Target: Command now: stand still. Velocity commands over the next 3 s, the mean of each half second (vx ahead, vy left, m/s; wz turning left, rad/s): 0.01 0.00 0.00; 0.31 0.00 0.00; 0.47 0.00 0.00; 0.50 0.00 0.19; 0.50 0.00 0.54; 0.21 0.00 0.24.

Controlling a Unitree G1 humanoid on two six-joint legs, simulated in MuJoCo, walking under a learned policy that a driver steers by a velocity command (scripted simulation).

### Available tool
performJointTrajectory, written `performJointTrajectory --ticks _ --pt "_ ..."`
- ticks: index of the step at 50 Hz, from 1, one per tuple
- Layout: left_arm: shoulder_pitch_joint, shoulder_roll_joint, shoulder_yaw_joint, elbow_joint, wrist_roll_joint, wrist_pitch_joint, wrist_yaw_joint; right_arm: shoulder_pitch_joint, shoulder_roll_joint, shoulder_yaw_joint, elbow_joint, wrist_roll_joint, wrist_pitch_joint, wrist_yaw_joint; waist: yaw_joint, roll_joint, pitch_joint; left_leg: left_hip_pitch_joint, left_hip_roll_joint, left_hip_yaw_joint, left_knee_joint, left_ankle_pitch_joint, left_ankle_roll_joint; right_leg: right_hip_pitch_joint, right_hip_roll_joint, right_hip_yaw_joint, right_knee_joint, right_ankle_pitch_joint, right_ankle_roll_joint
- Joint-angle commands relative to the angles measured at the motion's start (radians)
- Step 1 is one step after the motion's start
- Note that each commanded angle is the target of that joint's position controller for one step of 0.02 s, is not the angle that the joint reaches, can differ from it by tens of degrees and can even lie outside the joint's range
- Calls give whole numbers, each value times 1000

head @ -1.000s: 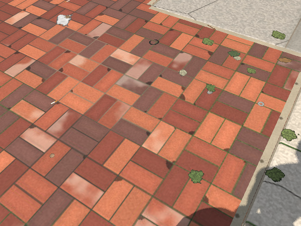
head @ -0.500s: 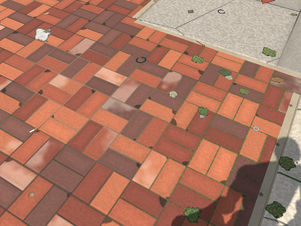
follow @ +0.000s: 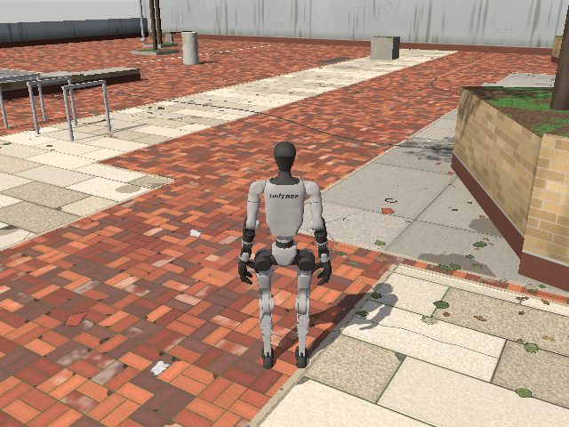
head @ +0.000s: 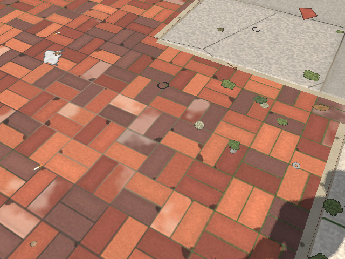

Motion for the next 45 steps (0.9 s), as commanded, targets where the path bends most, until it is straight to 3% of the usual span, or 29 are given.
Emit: performJointTrajectory --ticks 1,24,25,28,30,31,33,34,35,37,39,40,41,42,43,44,45 --pt "54 81 11 -3 0 -3 4 61 -70 -9 -1 0 -3 -5 0 -5 25 -15 108 -109 -58 123 13 -16 -119 115 -60 183 -23" --pt "110 47 4 32 1 1 6 98 -33 -1 48 -1 -3 -10 4 -2 54 -31 110 -115 -66 92 14 -31 -110 110 -69 125 -22" --pt "121 42 3 35 2 2 5 108 -29 -1 52 -2 -3 -9 5 -2 33 -24 102 -112 -73 20 15 -24 -101 107 -76 51 -24" --pt "129 76 23 20 7 13 0 118 -66 -21 39 -7 9 -3 3 5 84 -96 62 -115 -38 -384 55 -113 -52 95 -22 -358 -63" --pt "120 60 24 -7 12 13 -8 136 -61 -26 25 -7 10 3 -7 18 172 -146 90 -180 -49 -529 90 -220 -53 119 14 -480 -85" --pt "105 45 22 -23 14 6 -12 162 -62 -29 24 -6 6 4 -19 35 184 -123 118 -233 -66 -543 110 -265 -47 119 53 -454 -86" --pt "45 14 18 -65 24 -14 -25 249 -102 -49 43 -8 -4 4 -56 124 151 8 233 -411 -179 -576 174 -364 0 25 213 -281 -64" --pt "14 19 19 -88 32 -25 -32 263 -128 -61 49 -11 -7 5 -61 151 148 29 305 -490 -235 -582 211 -387 -6 -28 283 -205 -55" --pt "-14 44 26 -108 32 -35 -38 257 -129 -66 43 -12 -12 7 -61 127 150 7 332 -517 -264 -561 228 -388 -29 -21 330 -202 -53" --pt "-1 45 33 -128 25 -50 -51 215 -134 -71 27 -15 -23 12 -27 110 150 -36 328 -481 -261 -502 221 -356 -50 -8 342 -241 -57" --pt "77 20 34 -112 12 -62 -55 133 -124 -72 2 -2 -31 14 37 92 155 -147 252 -344 -207 -402 172 -169 -26 -47 179 -162 -61" --pt "167 11 38 -78 6 -66 -53 92 -122 -73 -12 3 -34 16 78 70 141 -243 196 -264 -142 -350 147 5 14 -76 91 -103 -61" --pt "273 34 51 -43 7 -69 -46 67 -108 -70 -27 0 -43 17 119 20 109 -360 142 -190 -27 -294 121 194 4 -33 43 -95 -66" --pt "408 119 75 -23 21 -76 -33 19 -48 -51 -63 2 -56 27 181 -184 63 -500 26 -42 287 -219 71 334 -206 291 -138 -306 -111" --pt "508 206 98 5 16 -65 -30 13 -44 -52 -102 -12 -64 36 182 -319 54 -652 -41 28 557 -322 59 374 -393 619 -246 -403 -202" --pt "419 152 85 -16 22 -56 -26 -20 -96 -65 -105 -39 -62 43 125 -138 117 -684 28 -45 705 -293 72 283 -397 589 -220 -374 -218" --pt "329 131 76 -49 20 -60 -30 -25 -66 -61 -107 -34 -68 52 82 -64 137 -680 59 -72 735 -201 75 220 -361 503 -222 -298 -203"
